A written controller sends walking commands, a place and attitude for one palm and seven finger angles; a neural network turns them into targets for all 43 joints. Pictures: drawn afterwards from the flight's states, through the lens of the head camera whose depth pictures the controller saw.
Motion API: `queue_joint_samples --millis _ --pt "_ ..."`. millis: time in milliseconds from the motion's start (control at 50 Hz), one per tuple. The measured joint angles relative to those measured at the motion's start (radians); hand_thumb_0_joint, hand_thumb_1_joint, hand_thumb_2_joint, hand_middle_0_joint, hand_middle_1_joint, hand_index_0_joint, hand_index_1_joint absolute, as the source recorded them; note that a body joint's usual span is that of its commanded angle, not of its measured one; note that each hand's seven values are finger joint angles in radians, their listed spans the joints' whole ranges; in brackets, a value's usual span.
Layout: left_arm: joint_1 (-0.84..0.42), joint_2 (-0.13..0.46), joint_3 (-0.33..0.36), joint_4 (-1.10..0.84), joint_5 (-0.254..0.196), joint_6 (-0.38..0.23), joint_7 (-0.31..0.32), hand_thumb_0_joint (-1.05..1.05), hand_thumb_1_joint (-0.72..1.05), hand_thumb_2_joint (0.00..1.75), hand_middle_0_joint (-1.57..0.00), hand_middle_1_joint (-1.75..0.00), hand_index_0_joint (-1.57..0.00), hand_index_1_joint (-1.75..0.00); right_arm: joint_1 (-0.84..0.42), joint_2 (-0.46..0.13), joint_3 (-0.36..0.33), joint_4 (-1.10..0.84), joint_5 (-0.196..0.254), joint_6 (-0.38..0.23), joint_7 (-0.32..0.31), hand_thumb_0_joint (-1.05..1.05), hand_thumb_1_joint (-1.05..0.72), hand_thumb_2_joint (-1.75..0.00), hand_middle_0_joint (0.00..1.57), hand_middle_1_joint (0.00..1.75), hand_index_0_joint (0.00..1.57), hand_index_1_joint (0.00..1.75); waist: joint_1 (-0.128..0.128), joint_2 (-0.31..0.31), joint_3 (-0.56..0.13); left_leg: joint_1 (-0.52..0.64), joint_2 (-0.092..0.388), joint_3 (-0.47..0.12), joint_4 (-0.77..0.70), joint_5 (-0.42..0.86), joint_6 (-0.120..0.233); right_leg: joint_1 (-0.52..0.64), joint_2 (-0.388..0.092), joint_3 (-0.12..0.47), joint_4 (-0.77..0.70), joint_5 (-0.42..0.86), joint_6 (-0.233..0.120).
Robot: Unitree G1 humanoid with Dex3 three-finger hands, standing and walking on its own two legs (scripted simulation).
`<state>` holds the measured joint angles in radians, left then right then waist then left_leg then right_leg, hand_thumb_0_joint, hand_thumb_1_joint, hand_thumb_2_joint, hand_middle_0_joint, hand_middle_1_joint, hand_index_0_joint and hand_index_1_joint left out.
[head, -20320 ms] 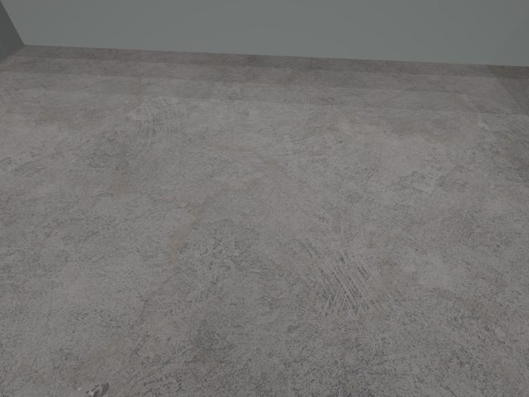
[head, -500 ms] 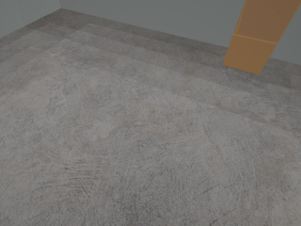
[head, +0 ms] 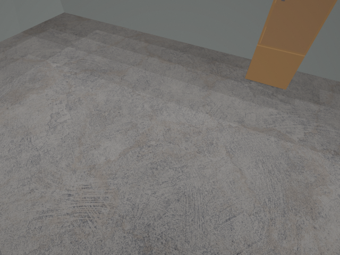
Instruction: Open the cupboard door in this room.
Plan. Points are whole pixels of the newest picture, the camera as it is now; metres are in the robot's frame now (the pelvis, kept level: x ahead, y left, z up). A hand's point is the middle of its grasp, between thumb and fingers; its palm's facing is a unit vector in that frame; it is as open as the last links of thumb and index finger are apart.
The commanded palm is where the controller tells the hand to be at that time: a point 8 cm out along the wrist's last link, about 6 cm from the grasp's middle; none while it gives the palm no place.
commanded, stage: stand and wait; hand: left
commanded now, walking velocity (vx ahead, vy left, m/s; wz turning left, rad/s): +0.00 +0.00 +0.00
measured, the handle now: out of the picture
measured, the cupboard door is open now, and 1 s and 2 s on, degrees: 0 0 0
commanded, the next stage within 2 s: turn or walk to find it in 0.90 s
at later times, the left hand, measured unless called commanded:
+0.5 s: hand out of the picture +0.08 +0.26 -0.15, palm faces +0.01 -0.94 -0.34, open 7.4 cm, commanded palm none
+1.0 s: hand out of the picture +0.10 +0.25 -0.15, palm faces +0.01 -0.94 -0.33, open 7.4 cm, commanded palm none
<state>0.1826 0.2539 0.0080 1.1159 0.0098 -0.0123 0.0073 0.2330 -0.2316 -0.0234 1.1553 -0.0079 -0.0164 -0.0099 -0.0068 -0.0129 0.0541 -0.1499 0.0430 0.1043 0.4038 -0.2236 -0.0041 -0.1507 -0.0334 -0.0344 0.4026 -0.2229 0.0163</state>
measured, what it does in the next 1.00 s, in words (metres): stands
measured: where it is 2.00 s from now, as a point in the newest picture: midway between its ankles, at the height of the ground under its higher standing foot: outside the picture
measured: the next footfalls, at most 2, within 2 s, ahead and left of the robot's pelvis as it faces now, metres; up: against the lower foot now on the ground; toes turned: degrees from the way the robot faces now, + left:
right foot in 1.66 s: +0.03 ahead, -0.13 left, +0.00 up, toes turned -7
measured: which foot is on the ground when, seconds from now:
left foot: down 0.00-1.00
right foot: down 0.00-1.00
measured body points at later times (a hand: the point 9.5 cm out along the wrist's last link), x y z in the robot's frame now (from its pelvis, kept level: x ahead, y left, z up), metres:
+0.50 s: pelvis +0.02 +0.00 +0.00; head +0.02 +0.01 +0.45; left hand +0.08 +0.31 -0.13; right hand +0.14 -0.30 -0.12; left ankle +0.00 +0.12 -0.74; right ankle +0.00 -0.13 -0.74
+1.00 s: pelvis +0.03 +0.00 +0.00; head +0.05 +0.00 +0.45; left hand +0.10 +0.30 -0.13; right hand +0.11 -0.30 -0.13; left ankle +0.00 +0.12 -0.74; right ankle +0.00 -0.13 -0.74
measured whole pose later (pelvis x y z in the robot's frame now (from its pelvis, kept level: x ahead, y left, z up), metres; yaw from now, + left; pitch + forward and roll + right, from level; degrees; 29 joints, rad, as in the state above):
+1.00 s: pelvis +0.03 +0.00 +0.00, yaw +2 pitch -1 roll +0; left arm 0.11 0.34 0.00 1.11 0.00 -0.02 0.00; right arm 0.13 -0.34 0.00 1.12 -0.01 -0.01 0.00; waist 0.00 0.00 0.05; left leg -0.08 0.02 0.07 0.31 -0.21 -0.01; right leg -0.06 -0.05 -0.07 0.31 -0.23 0.02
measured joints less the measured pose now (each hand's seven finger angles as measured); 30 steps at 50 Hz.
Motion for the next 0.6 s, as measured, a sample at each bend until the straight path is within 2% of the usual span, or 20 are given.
queue_joint_samples --millis 180,300,420,600 --pt "-0.022 0.078 0.0 0.014 0.0 0.0 -0.006 0.0 0.9 0.9 -0.2 -0.3 -0.2 -0.3 -0.085 -0.096 0.002 -0.028 -0.002 0.0 0.007 0.0 -0.9 -0.9 0.2 0.3 0.2 0.3 0.014 0.003 -0.007 0.023 -0.01 -0.006 -0.049 0.026 0.004 0.027 -0.007 -0.008 -0.051 0.025 0.006" --pt "-0.046 0.107 -0.006 0.014 0.0 0.0 -0.01 0.0 0.9 0.9 -0.2 -0.3 -0.2 -0.3 -0.137 -0.137 0.011 -0.049 -0.003 -0.002 0.011 0.0 -0.9 -0.9 0.2 0.3 0.2 0.3 0.021 0.005 -0.016 0.034 -0.017 -0.013 -0.076 0.037 0.006 0.042 -0.012 -0.016 -0.076 0.031 0.009" --pt "-0.062 0.111 -0.013 0.011 0.0 -0.004 -0.013 0.0 0.9 0.9 -0.2 -0.3 -0.2 -0.3 -0.166 -0.144 0.022 -0.06 -0.003 -0.004 0.014 0.0 -0.9 -0.9 0.2 0.3 0.2 0.3 0.024 0.006 -0.023 0.046 -0.02 -0.021 -0.09 0.036 0.005 0.058 -0.014 -0.024 -0.092 0.028 0.01" --pt "-0.067 0.091 -0.019 0.005 -0.003 -0.007 -0.011 0.0 0.9 0.9 -0.2 -0.3 -0.2 -0.3 -0.158 -0.119 0.032 -0.057 -0.003 -0.005 0.013 0.0 -0.9 -0.9 0.2 0.3 0.2 0.3 0.023 0.007 -0.021 0.063 -0.022 -0.028 -0.096 0.023 0.002 0.079 -0.016 -0.033 -0.099 0.013 0.01"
